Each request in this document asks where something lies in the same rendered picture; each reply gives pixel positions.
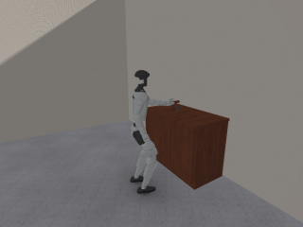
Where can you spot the robot right hand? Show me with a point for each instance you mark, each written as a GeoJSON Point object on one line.
{"type": "Point", "coordinates": [149, 145]}

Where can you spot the robot left hand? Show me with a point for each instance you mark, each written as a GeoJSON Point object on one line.
{"type": "Point", "coordinates": [171, 101]}

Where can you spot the humanoid robot torso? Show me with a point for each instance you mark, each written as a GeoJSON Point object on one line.
{"type": "Point", "coordinates": [143, 113]}

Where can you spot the right robot upper arm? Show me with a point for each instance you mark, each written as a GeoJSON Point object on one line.
{"type": "Point", "coordinates": [141, 100]}

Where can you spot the left robot upper arm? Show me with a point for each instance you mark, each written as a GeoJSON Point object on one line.
{"type": "Point", "coordinates": [152, 101]}

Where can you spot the right robot forearm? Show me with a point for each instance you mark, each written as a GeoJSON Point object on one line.
{"type": "Point", "coordinates": [141, 128]}

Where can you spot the right robot foot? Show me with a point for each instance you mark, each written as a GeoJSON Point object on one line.
{"type": "Point", "coordinates": [148, 189]}

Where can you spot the counter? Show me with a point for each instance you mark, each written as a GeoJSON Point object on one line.
{"type": "Point", "coordinates": [189, 142]}

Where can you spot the left robot forearm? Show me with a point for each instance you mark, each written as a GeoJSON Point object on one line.
{"type": "Point", "coordinates": [162, 103]}

